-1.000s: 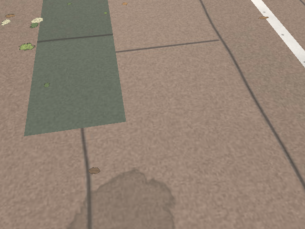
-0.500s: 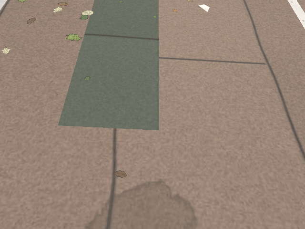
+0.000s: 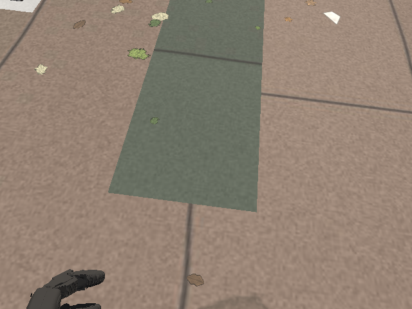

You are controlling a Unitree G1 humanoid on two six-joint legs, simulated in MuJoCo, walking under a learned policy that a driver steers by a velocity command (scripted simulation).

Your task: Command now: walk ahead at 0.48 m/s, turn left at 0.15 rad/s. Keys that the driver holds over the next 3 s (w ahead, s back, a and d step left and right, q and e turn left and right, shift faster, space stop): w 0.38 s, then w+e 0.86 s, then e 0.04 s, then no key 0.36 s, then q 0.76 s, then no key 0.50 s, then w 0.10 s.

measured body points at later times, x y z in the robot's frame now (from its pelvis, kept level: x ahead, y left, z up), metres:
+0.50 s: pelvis +0.31 +0.01 +0.00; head +0.34 +0.02 +0.45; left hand +0.28 +0.28 -0.14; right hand +0.54 -0.22 -0.08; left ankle +0.49 +0.15 -0.71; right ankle +0.19 -0.12 -0.73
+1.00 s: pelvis +0.58 +0.01 +0.00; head +0.61 +0.00 +0.45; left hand +0.84 +0.19 -0.10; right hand +0.52 -0.27 -0.13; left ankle +0.49 +0.14 -0.73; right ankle +0.71 -0.16 -0.70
